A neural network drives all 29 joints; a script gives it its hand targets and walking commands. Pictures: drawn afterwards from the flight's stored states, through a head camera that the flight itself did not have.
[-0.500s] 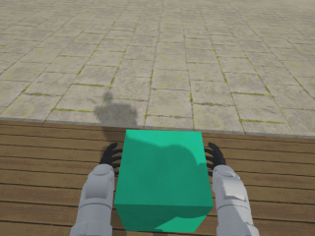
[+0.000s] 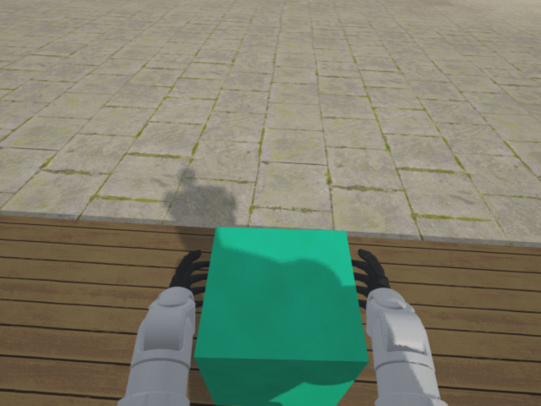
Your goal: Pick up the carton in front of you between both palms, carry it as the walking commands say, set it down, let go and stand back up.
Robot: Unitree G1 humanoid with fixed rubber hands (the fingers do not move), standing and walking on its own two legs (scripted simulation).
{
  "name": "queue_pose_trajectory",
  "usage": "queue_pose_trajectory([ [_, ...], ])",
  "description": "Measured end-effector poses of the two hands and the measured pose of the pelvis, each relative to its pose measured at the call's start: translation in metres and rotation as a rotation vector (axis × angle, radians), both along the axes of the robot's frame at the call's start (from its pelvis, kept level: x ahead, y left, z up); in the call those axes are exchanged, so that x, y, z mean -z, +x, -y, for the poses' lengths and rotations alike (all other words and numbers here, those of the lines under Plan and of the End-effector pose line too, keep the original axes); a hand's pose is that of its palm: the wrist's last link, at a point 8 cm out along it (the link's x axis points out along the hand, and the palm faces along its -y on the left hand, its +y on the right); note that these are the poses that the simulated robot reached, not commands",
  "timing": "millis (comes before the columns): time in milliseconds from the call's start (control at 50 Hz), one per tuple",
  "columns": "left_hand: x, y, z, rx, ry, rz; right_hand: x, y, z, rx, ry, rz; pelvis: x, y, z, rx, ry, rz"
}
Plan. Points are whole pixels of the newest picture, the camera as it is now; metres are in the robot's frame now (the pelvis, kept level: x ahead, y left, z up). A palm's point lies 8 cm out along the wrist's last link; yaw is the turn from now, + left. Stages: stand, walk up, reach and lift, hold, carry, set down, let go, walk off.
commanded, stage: hold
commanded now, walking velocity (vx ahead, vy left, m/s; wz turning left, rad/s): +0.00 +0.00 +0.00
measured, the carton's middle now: (277, 321) +0.29 +0.00 -0.04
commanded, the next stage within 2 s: carry in 0.96 s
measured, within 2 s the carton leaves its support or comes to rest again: neither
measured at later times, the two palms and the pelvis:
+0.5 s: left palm (178, 298) +0.28 +0.15 +0.05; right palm (381, 300) +0.28 -0.15 +0.05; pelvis -0.01 +0.00 +0.00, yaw +0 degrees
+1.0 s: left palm (180, 297) +0.28 +0.15 +0.05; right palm (380, 298) +0.28 -0.15 +0.05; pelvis +0.00 +0.00 +0.00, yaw +0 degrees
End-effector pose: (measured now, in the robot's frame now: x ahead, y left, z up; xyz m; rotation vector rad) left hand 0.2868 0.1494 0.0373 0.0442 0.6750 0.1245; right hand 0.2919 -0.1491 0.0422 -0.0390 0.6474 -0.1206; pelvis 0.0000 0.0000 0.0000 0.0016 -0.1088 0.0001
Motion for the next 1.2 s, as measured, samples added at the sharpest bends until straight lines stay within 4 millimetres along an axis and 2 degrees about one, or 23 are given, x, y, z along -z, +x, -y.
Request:
queue_pose_trajectory([
  [120, -0.011, -0.007, 0.001, 0.007, 0.002, 0.021, -0.012, -0.008, 0.001, 0.002, -0.002, 0.021, -0.001, -0.001, 0.0, -0.001, 0.0, 0.017],
  [280, -0.008, -0.013, 0.001, 0.007, -0.003, -0.007, -0.008, -0.015, 0.002, 0.009, 0.004, -0.007, 0.0, -0.009, -0.001, 0.002, 0.0, 0.037],
  [440, -0.011, -0.011, 0.0, -0.004, -0.014, 0.006, -0.01, -0.013, 0.0, 0.014, 0.013, 0.006, 0.002, -0.014, -0.001, 0.0, 0.0, 0.037],
  [960, -0.009, -0.007, 0.001, 0.01, 0.004, -0.003, -0.009, -0.009, 0.001, 0.004, -0.004, -0.003, 0.0, -0.002, -0.001, 0.003, 0.0, 0.013],
  [1100, -0.017, 0.007, 0.009, 0.006, -0.004, 0.031, -0.013, 0.002, 0.008, 0.025, 0.021, 0.031, 0.006, 0.011, 0.004, 0.04, 0.006, -0.096],
  [1200, -0.03, 0.029, 0.027, 0.003, -0.025, 0.049, -0.023, 0.019, 0.027, 0.052, 0.048, 0.049, 0.009, 0.035, 0.018, 0.012, -0.002, -0.145],
])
